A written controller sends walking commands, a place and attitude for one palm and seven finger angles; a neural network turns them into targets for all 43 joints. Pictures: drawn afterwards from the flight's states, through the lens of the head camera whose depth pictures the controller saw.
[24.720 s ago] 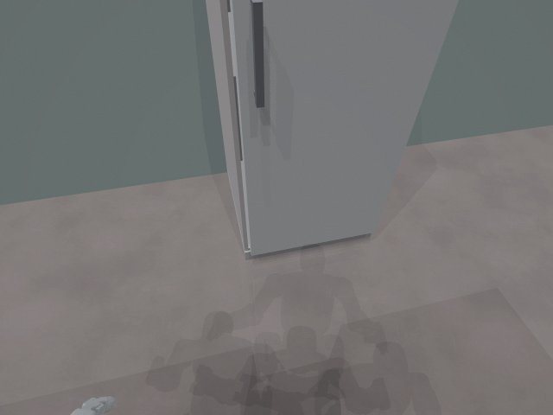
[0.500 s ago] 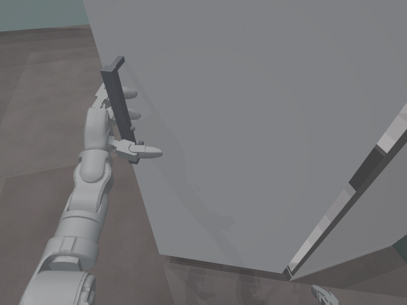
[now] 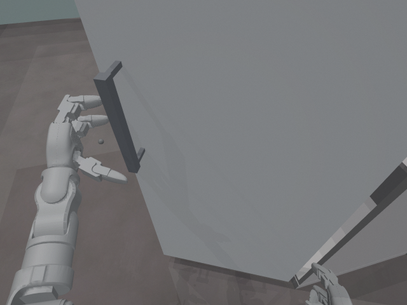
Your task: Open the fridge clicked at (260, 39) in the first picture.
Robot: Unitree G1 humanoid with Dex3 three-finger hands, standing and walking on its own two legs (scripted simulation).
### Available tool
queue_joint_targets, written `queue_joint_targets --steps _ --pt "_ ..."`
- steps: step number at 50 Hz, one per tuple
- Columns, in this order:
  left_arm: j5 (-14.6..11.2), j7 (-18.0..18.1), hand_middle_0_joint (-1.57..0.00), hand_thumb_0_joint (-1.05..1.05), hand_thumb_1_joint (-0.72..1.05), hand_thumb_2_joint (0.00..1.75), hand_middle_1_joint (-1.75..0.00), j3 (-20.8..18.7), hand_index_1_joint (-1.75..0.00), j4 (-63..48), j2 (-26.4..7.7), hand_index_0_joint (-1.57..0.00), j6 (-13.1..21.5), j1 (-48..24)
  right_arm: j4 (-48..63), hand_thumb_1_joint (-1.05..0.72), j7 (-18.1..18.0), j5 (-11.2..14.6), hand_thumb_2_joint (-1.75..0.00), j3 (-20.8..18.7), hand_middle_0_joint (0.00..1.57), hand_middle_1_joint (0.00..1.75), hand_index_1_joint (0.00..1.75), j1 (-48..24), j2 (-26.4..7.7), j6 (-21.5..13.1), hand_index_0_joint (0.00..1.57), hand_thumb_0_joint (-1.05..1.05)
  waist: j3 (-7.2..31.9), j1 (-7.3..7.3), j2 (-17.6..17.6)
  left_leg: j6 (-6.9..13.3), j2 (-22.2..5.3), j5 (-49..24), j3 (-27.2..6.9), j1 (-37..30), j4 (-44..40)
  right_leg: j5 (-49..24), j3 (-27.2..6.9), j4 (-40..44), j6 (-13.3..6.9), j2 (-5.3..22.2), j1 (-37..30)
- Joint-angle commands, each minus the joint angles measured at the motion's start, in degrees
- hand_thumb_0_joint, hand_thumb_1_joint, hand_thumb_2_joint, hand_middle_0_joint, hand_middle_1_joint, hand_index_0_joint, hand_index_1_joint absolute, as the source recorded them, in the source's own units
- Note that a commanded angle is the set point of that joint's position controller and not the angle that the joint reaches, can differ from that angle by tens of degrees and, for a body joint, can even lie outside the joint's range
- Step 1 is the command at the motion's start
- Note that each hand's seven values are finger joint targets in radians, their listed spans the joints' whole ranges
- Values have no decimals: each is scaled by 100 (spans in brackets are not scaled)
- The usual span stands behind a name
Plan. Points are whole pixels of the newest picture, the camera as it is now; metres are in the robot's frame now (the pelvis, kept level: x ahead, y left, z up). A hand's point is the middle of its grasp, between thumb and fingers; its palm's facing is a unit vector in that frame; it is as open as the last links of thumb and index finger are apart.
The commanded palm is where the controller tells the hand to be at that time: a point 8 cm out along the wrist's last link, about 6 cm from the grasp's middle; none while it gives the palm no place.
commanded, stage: slip the hand off the handle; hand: left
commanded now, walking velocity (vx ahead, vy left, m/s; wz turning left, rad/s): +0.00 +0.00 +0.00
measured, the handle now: (126, 123) +0.40 +0.18 +0.16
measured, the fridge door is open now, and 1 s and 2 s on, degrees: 63 63 63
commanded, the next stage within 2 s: draw the hand back to the body in 1.06 s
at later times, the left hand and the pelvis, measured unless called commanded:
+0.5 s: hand (70, 147) +0.34 +0.27 +0.15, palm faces +0.16 -0.98 -0.12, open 14.7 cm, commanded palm +0.29 +0.31 +0.16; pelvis +0.00 +0.02 +0.00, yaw +0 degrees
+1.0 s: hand (63, 194) +0.25 +0.24 +0.15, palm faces +0.17 -0.98 -0.12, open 14.7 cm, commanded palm +0.21 +0.29 +0.16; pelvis -0.02 +0.02 +0.00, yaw +1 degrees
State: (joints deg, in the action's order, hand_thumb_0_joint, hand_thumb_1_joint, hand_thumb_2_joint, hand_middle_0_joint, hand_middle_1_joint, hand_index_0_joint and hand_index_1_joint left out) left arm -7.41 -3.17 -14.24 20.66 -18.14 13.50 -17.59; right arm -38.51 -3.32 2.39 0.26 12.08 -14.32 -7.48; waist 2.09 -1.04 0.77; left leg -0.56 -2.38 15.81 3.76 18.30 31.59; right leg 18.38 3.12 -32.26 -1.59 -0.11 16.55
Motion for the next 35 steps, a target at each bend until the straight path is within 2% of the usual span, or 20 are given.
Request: queue_joint_targets --steps 1,3,4,5,7,9,10,12,14,15,18,19,22,24,26,27,28,29,30,35 --pt "-237 -271 -25 0 -55 20 -115 -507 -115 -1275 -1290 -25 365 -1862 747 -90 -100 29 -90 -254 20 30 30 -148 -742 -181 20 0 1620 47 -153 235 197 -2009 -70 -875 -14 -2802 -221 240 153 14 -427" --pt "-290 -390 -25 0 -55 20 -115 -586 -115 -1029 -1388 -25 227 -1848 724 -90 -127 59 -90 -236 20 30 30 -163 -761 -139 20 0 1408 82 -216 222 206 -1821 -70 -723 -40 -2656 -215 279 161 20 -349" --pt "-294 -404 -25 0 -55 20 -115 -778 -115 -1065 -1539 -25 178 -1700 749 -90 -147 60 -90 -253 20 30 30 -187 -785 -100 20 0 1397 -8 -70 233 193 -1910 -65 -748 -46 -2701 -214 255 147 32 -395" --pt "-323 -464 -25 0 -55 20 -115 -599 -115 -1045 -1344 -25 101 -1635 805 -90 -133 75 -90 -227 20 30 30 -176 -758 -95 20 0 1387 27 -89 229 204 -1934 -63 -737 -33 -2749 -204 243 150 40 -367" --pt "-354 -547 -25 0 -55 20 -115 -766 -115 -1072 -1545 -25 44 -1697 821 -90 -155 78 -90 -232 20 30 30 -167 -774 -83 20 0 1397 20 -52 215 196 -1893 -92 -700 -25 -2624 -189 236 137 28 -328" --pt "-348 -574 -25 0 -55 20 -115 -953 -115 -1308 -1738 -25 94 -1711 857 -90 -174 55 -90 -237 20 30 30 -182 -783 -59 20 0 1518 -28 116 231 179 -2036 -101 -786 5 -2667 -196 190 118 23 -366" --pt "-366 -608 -25 0 -55 20 -115 -833 -115 -1344 -1636 -25 118 -1808 873 -90 -170 57 -90 -220 20 30 30 -163 -770 -62 20 0 1570 39 70 229 184 -2026 -125 -816 15 -2625 -179 181 121 19 -309" --pt "-384 -659 -25 0 -55 20 -115 -851 -115 -1309 -1710 -25 204 -2093 839 -90 -193 59 -90 -210 20 30 30 -149 -775 -79 20 0 1505 107 128 218 175 -1796 -169 -798 28 -2273 -183 211 111 -14 -118" --pt "-375 -680 -25 0 -55 20 -115 -1069 -115 -1324 -1944 -25 294 -2071 822 -90 -227 29 -90 -223 20 30 30 -142 -814 -74 20 0 1553 59 242 225 153 -1786 -183 -817 46 -2172 -195 191 96 -15 -112" --pt "-375 -717 -25 0 -55 20 -115 -995 -115 -1202 -1909 -25 307 -2165 799 -90 -235 39 -90 -209 20 30 30 -103 -803 -76 20 0 1581 121 256 217 160 -1740 -208 -832 53 -2076 -177 180 87 -21 -48" --pt "-426 -829 -25 0 -55 20 -115 -995 -115 -1015 -1904 -25 311 -2136 779 -90 -252 44 -90 -213 20 30 30 -68 -810 -104 20 0 1560 121 332 201 150 -1613 -264 -846 62 -1833 -156 197 73 -44 95" --pt "-444 -879 -25 0 -55 20 -115 -993 -115 -930 -1830 -25 270 -1800 804 -90 -246 35 -90 -214 20 30 30 -49 -826 -95 20 0 1564 45 246 212 138 -1633 -276 -788 50 -1854 -144 193 66 -39 24" --pt "-563 -972 -25 0 -55 20 -115 -747 -115 -1272 -1480 -25 197 -1306 951 -90 -200 55 -90 -216 20 30 30 -129 -785 -160 20 0 1656 -32 356 179 129 -1763 -325 -871 31 -1879 -79 154 53 -40 -8" --pt "-605 -943 -25 0 -55 20 -115 -831 -115 -1343 -1463 -25 121 -785 1006 -90 -178 51 -90 -213 20 30 30 -142 -800 -171 20 0 1559 -142 135 182 98 -1748 -340 -754 -12 -1855 -50 160 52 -46 -84" --pt "-641 -868 -25 0 -55 20 -115 -851 -115 -1718 -1430 -25 78 -632 1085 -90 -160 55 -90 -214 20 30 30 -207 -778 -213 20 0 1496 -166 136 169 90 -1652 -353 -728 -63 -1742 -31 168 59 -51 -60" --pt "-651 -814 -25 0 -55 20 -115 -904 -115 -1837 -1481 -25 68 -627 1082 -90 -164 66 -90 -209 20 30 30 -242 -784 -229 20 0 1383 -138 26 166 78 -1482 -351 -691 -105 -1577 -23 215 72 -63 10" --pt "-644 -740 -25 0 -55 20 -115 -978 -115 -2026 -1537 -25 81 -618 1099 -90 -163 49 -90 -202 20 30 30 -289 -776 -252 20 0 1340 -169 106 158 85 -1386 -370 -664 -141 -1458 -30 224 59 -63 15" --pt "-616 -649 -25 0 -55 20 -115 -1151 -115 -2145 -1679 -25 90 -415 1098 -90 -168 30 -90 -196 20 30 30 -300 -790 -254 20 0 1279 -229 -54 171 61 -1408 -365 -614 -152 -1471 -33 228 53 -60 -69" --pt "-588 -599 -25 0 -55 20 -115 -1038 -115 -2337 -1577 -25 96 -527 1120 -90 -165 38 -90 -175 20 30 30 -373 -758 -272 20 0 1273 -170 188 171 80 -1304 -320 -647 -171 -1375 -52 246 65 -56 10" --pt "-468 -412 -25 0 -55 20 -115 -910 -115 -2888 -1452 -25 205 -338 1077 -90 -176 4 -90 -127 20 30 30 -483 -678 -412 20 0 1177 -127 429 156 68 -991 -358 -747 -215 -987 -63 292 47 -66 100"
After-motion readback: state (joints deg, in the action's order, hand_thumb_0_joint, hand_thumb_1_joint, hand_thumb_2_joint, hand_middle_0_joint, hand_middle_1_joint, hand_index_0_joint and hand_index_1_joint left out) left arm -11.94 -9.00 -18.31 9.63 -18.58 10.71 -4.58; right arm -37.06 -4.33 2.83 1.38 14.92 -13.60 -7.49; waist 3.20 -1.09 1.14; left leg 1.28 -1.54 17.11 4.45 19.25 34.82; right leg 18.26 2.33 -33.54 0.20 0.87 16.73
